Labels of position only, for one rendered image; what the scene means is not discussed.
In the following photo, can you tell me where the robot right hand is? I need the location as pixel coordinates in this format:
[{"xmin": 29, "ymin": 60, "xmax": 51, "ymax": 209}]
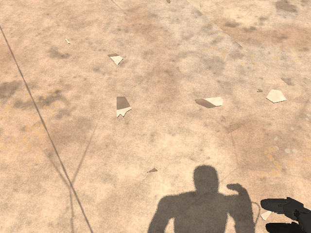
[{"xmin": 260, "ymin": 197, "xmax": 311, "ymax": 233}]

